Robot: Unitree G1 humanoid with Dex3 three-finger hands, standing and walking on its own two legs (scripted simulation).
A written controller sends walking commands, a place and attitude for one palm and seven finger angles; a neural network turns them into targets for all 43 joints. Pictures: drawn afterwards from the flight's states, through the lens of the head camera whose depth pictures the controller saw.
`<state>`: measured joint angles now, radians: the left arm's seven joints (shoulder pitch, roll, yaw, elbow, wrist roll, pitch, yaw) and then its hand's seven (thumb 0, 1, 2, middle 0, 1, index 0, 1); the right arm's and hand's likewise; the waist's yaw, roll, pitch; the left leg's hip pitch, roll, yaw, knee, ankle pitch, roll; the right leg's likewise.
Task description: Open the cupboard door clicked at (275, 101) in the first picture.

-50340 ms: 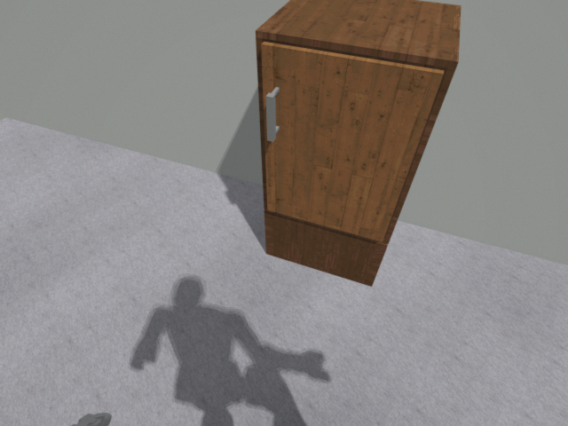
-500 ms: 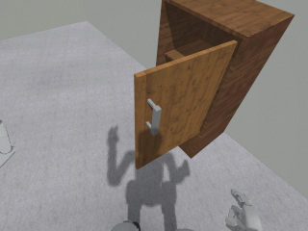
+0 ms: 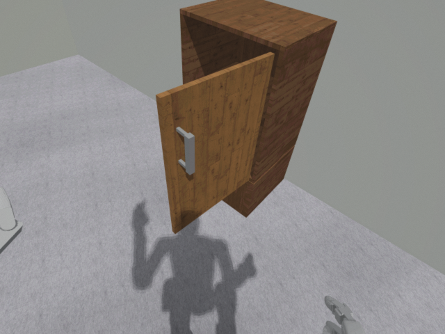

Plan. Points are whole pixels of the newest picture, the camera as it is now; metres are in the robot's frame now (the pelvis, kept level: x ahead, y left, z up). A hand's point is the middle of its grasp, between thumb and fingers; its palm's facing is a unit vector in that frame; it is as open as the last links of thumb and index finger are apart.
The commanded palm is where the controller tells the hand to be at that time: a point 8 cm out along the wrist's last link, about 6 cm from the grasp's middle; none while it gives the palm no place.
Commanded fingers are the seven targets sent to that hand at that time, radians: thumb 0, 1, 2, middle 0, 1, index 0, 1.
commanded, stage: stop stepping back and stand still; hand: left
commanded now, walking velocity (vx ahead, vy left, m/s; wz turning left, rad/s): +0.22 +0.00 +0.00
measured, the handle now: (185, 151) +0.59 +0.10 -0.03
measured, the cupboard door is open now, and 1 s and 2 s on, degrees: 84 84 84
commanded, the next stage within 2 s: let the arm hang, fingers relaxed in 0.44 s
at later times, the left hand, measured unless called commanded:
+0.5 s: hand out of the picture +0.18 +0.28 +0.17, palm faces +0.42 -0.77 -0.47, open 7.5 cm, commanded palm +0.12 +0.31 +0.18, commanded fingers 0.00 0.90 0.90 -0.20 -0.30 -0.20 -0.30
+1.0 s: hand out of the picture -0.04 +0.21 -0.17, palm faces +0.05 -0.98 -0.21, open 7.0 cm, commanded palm none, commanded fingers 0.00 0.90 0.90 -0.20 -0.30 -0.20 -0.30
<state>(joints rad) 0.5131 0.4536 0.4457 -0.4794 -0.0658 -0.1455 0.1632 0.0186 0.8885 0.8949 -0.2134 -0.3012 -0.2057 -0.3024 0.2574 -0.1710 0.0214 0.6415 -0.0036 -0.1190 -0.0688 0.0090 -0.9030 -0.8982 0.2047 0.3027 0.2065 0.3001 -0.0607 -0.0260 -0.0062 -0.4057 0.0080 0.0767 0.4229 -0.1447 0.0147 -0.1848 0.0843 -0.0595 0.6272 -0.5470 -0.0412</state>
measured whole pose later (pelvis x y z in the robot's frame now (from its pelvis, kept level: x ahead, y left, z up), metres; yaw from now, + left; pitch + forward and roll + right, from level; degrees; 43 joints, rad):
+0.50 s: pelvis -0.03 +0.02 +0.00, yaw -1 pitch -1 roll +0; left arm 0.55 0.43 0.44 -0.48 -0.02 -0.20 0.17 0.02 0.89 0.89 -0.21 -0.30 -0.21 -0.30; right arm 0.26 -0.14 0.02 0.65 -0.01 -0.16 -0.06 0.01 -0.90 -0.90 0.20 0.30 0.21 0.30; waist -0.03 -0.03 -0.01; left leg -0.25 0.07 0.08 0.52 -0.26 -0.02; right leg -0.31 0.01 -0.07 0.68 -0.37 0.01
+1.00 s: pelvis -0.02 +0.02 +0.01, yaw +1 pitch -1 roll -1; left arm 0.31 0.20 0.02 1.08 0.01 0.01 0.01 -0.02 0.98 0.89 -0.21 -0.30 -0.20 -0.30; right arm 0.28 -0.17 0.00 1.06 -0.02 0.03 -0.03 0.00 -0.91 -0.90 0.20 0.30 0.20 0.30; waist 0.00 -0.01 0.06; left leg -0.23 0.04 0.04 0.45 -0.20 -0.01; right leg -0.18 0.00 -0.13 0.41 -0.22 -0.04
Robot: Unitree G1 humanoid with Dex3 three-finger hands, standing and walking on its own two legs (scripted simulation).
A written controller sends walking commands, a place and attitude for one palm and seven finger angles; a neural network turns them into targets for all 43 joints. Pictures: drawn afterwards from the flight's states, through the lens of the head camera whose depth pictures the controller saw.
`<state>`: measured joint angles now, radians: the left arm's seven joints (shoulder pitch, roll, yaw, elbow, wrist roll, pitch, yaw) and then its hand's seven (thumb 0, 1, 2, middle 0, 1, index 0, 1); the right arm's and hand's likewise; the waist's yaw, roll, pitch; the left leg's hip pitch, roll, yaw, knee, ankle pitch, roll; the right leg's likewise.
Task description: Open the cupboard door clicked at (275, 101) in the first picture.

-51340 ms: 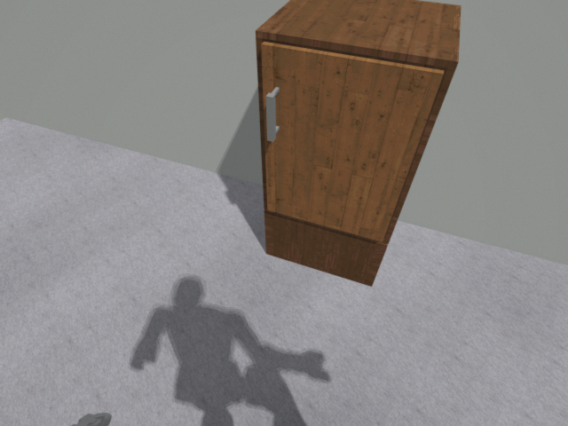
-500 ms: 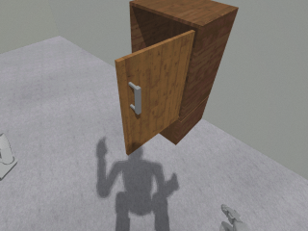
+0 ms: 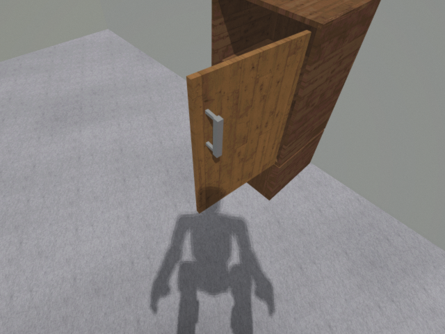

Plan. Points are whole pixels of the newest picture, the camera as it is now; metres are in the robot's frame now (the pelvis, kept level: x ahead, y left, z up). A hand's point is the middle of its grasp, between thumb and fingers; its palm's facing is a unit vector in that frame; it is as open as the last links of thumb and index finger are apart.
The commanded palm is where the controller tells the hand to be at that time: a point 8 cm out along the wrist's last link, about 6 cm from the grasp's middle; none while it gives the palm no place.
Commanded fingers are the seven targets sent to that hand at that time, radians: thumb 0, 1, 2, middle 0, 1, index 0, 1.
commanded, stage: let the arm hang, fingers relaxed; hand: left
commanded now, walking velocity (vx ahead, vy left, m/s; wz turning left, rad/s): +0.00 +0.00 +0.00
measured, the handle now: (213, 133) +0.61 +0.07 -0.03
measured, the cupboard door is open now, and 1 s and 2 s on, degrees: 84 84 84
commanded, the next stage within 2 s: look to check the result in 0.64 s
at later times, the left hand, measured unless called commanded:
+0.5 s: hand out of the picture +0.00 +0.17 -0.18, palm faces +0.00 -0.99 -0.16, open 7.3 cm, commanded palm none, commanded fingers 0.00 0.90 0.90 -0.20 -0.30 -0.20 -0.30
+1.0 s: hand out of the picture -0.01 +0.18 -0.18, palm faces +0.00 -0.99 -0.16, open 7.4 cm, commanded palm none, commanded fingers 0.00 0.90 0.90 -0.20 -0.30 -0.20 -0.30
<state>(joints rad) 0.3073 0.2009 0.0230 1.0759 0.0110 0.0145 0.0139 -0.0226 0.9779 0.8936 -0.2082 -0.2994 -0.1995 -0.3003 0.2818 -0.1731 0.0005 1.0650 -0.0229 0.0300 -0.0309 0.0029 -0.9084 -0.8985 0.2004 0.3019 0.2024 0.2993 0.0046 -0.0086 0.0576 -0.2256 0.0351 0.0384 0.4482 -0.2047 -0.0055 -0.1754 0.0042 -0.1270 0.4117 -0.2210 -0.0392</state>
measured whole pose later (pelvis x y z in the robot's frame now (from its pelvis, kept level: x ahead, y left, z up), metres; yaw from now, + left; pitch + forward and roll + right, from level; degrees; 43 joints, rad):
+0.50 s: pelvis +0.00 +0.02 +0.00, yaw -2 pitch -2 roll +0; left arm 0.29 0.11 0.00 1.16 0.01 -0.01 0.03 0.02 0.92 0.89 -0.20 -0.30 -0.20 -0.30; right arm 0.31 -0.09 0.01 1.16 -0.02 0.00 -0.04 0.00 -0.91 -0.90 0.20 0.30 0.20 0.30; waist -0.01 0.01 0.03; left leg -0.18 0.01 0.09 0.40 -0.20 0.02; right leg -0.17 -0.03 -0.08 0.43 -0.23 -0.01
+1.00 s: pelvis +0.01 +0.03 +0.00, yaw -2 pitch -1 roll +0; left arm 0.30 0.12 0.00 1.16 0.01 -0.01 0.03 0.01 0.91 0.89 -0.20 -0.30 -0.20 -0.30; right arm 0.29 -0.11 0.01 1.15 -0.02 0.00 -0.04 0.00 -0.91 -0.90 0.20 0.30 0.20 0.30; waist -0.01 0.00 0.04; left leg -0.17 0.00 0.09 0.40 -0.20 0.03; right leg -0.16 -0.04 -0.07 0.41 -0.23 0.00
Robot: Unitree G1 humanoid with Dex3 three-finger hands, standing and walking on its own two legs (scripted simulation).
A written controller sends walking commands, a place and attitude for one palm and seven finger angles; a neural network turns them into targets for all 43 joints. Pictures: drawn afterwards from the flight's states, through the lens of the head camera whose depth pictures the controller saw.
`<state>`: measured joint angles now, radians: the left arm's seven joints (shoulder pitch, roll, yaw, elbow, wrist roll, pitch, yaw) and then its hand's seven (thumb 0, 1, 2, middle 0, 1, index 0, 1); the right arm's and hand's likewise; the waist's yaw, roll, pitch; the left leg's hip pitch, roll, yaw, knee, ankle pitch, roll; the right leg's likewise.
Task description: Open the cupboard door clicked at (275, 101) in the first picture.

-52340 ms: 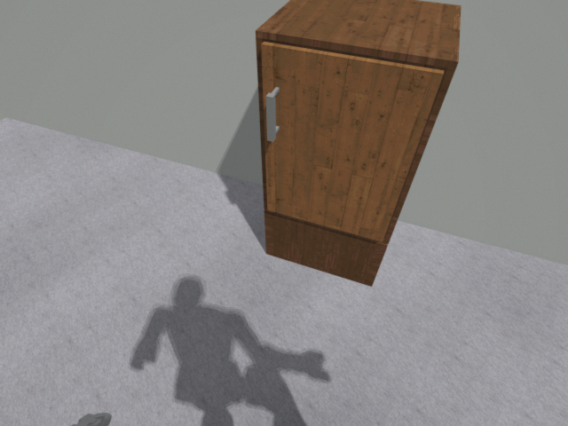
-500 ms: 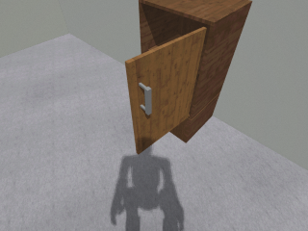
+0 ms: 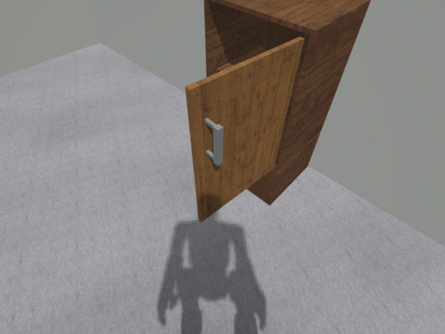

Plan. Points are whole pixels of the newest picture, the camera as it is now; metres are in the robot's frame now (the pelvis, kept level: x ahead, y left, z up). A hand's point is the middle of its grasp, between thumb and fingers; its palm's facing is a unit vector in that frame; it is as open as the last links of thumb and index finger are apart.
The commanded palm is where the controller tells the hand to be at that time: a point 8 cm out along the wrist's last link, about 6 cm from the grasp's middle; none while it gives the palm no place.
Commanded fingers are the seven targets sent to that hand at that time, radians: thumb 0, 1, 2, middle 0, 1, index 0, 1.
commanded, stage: look to check the result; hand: left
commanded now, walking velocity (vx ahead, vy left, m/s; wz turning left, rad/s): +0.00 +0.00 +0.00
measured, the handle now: (213, 142) +0.59 +0.06 -0.04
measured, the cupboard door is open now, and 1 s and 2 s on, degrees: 84 84 84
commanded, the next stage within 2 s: stand and wait in 0.18 s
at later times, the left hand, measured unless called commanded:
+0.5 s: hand out of the picture -0.01 +0.16 -0.18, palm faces +0.03 -0.99 -0.16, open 7.4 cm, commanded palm none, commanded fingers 0.00 0.90 0.90 -0.20 -0.30 -0.20 -0.30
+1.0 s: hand out of the picture +0.00 +0.17 -0.18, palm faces +0.03 -0.99 -0.16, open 7.4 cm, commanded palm none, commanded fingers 0.00 0.90 0.90 -0.20 -0.30 -0.20 -0.30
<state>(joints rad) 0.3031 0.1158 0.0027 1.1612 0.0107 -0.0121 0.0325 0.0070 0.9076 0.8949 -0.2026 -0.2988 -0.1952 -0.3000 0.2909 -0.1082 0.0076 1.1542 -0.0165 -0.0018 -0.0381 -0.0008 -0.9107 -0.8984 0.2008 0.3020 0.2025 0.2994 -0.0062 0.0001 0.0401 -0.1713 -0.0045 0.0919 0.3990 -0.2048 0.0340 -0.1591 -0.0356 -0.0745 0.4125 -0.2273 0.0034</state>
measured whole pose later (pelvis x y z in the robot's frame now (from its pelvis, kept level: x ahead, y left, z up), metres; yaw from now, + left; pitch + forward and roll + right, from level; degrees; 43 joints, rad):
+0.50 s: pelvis +0.01 +0.01 +0.00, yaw +0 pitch -1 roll +0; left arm 0.28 0.12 0.00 1.16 0.01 -0.01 0.03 0.01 0.91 0.89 -0.20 -0.30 -0.20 -0.30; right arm 0.29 -0.11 0.01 1.16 -0.01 -0.01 -0.04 0.00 -0.91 -0.90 0.20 0.30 0.20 0.30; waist -0.01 0.00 0.05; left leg -0.16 -0.02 0.09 0.38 -0.21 0.04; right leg -0.15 -0.04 -0.07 0.40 -0.23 0.01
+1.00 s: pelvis +0.01 +0.01 +0.00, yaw +0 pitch -1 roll +0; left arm 0.28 0.12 0.00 1.16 0.01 -0.01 0.03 0.01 0.91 0.89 -0.20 -0.30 -0.20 -0.30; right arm 0.28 -0.12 0.01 1.16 -0.01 -0.01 -0.04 0.00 -0.91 -0.90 0.20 0.30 0.20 0.30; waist -0.01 -0.01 0.05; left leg -0.14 -0.02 0.09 0.37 -0.21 0.04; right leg -0.13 -0.05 -0.07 0.39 -0.23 0.02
